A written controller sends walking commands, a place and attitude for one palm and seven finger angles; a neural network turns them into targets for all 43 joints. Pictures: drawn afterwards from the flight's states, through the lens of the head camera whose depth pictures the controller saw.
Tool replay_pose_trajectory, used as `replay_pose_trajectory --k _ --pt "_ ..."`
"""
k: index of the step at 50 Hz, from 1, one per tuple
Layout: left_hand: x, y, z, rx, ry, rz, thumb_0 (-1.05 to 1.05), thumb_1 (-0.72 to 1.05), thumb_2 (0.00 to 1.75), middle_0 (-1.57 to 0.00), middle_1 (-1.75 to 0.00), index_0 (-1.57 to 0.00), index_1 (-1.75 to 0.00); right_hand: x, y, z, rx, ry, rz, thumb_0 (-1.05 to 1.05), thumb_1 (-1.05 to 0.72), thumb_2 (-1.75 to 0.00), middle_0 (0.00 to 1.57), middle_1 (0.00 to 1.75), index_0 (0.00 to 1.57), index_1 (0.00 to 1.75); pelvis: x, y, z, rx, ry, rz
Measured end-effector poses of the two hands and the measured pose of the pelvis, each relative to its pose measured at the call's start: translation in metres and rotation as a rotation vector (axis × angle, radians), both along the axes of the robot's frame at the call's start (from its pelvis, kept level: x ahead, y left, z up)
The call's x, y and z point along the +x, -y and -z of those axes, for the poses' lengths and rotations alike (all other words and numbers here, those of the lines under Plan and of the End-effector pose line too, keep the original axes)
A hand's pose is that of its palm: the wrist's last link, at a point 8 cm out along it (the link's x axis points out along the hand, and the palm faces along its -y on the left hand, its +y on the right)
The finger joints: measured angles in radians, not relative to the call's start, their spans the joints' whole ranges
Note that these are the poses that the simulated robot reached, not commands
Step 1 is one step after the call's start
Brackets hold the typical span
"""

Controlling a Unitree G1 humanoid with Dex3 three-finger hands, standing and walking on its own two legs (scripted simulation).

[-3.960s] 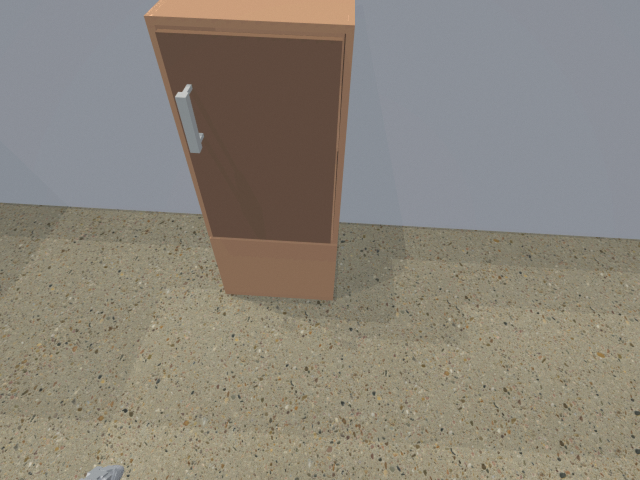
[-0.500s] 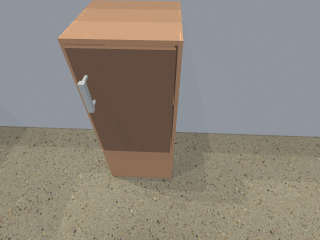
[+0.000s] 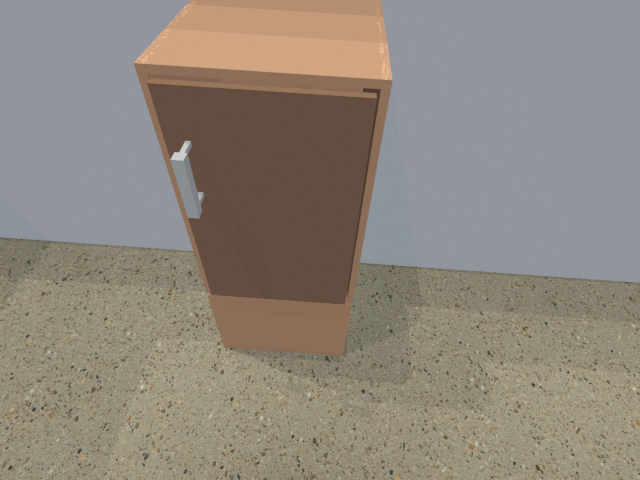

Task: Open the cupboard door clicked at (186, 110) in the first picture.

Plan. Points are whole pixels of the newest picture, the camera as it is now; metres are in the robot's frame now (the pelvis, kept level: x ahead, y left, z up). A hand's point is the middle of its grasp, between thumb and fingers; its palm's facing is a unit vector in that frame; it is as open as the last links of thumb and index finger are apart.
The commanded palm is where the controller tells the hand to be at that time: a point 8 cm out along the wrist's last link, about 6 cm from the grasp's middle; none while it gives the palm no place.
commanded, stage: look again from close up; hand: left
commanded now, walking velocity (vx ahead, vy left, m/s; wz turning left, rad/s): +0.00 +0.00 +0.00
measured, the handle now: (190, 180) +0.60 +0.27 +0.01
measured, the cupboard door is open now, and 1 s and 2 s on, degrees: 0 0 0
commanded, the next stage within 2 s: shuffle to correct the standing spot in 0.28 s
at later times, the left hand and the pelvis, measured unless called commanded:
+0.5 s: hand out of the picture -0.03 +0.21 -0.17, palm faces +0.03 -0.98 -0.19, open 7.4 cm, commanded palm none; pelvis -0.01 +0.03 +0.00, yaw +0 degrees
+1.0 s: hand out of the picture +0.06 +0.21 -0.17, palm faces +0.04 -0.98 -0.22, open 7.3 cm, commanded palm none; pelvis +0.04 +0.04 +0.00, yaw -1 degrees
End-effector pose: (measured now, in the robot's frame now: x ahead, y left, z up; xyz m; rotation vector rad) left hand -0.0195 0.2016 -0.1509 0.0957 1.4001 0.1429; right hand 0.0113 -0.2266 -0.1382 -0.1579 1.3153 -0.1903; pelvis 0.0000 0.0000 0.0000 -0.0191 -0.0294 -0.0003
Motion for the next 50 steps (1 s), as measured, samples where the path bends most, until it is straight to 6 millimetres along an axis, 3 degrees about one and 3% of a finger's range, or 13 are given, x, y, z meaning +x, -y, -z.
replay_pose_trajectory --k 7,15,28,36,39,46,50 --pt "0.01 -0.032 0.001 0.014 0.055 0.004 0.0 0.91 0.9 -0.2 -0.3 -0.2 -0.3 0.019 -0.015 -0.008 -0.023 0.07 -0.041 0.01 -0.93 -0.9 0.2 0.3 0.2 0.3 -0.004 -0.018 -0.001 0.002 0.001 0.001" --pt "0.006 -0.056 -0.005 0.039 0.049 0.016 0.0 0.91 0.9 -0.2 -0.29 -0.19 -0.3 0.011 -0.026 -0.012 -0.017 0.06 -0.051 0.0 -0.93 -0.9 0.2 0.3 0.2 0.3 -0.008 -0.029 -0.004 0.01 -0.012 0.0" --pt "-0.017 -0.049 -0.006 0.028 -0.015 -0.004 0.0 0.91 0.9 -0.2 -0.29 -0.19 -0.3 -0.022 -0.03 -0.001 0.025 -0.066 -0.043 0.0 -0.91 -0.9 0.2 0.3 0.2 0.3 -0.003 -0.028 -0.002 0.014 -0.018 -0.006" --pt "-0.024 -0.051 0.005 -0.006 -0.084 -0.056 0.0 0.91 0.9 -0.2 -0.3 -0.2 -0.3 -0.005 -0.038 -0.001 0.003 -0.079 -0.046 0.0 -0.91 -0.9 0.2 0.3 0.2 0.3 0.021 -0.041 0.005 0.016 -0.018 -0.009" --pt "-0.012 -0.055 0.003 -0.002 -0.109 -0.028 0.01 0.91 0.9 -0.2 -0.3 -0.2 -0.3 0.002 -0.045 -0.002 -0.002 -0.05 -0.026 0.0 -0.9 -0.9 0.2 0.3 0.2 0.3 0.028 -0.045 0.003 0.024 -0.021 0.014" --pt "0.053 -0.056 -0.004 0.033 0.024 0.006 0.01 0.92 0.9 -0.2 -0.3 -0.19 -0.3 0.007 -0.061 0.004 0.051 -0.073 -0.005 0.0 -0.9 -0.9 0.2 0.3 0.2 0.3 0.034 -0.04 0.0 0.045 -0.013 0.006" --pt "0.075 -0.06 -0.012 0.07 0.076 0.022 0.02 0.94 0.9 -0.2 -0.3 -0.2 -0.3 0.01 -0.059 0.01 0.067 -0.09 0.009 0.01 -0.92 -0.9 0.2 0.3 0.2 0.3 0.036 -0.036 -0.001 0.036 -0.01 0.01"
